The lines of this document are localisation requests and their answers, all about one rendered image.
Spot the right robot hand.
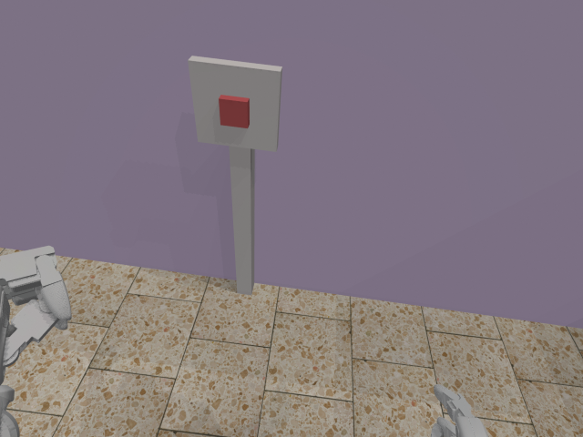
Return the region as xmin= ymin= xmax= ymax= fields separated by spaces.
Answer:
xmin=431 ymin=384 xmax=488 ymax=437

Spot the left robot forearm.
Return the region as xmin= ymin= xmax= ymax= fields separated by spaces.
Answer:
xmin=0 ymin=385 xmax=20 ymax=437

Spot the button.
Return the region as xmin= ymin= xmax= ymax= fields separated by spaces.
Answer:
xmin=219 ymin=95 xmax=250 ymax=128

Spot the left robot hand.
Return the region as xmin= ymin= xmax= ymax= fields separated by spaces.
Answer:
xmin=0 ymin=246 xmax=72 ymax=385

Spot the panel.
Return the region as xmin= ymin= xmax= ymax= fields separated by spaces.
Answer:
xmin=188 ymin=56 xmax=282 ymax=295

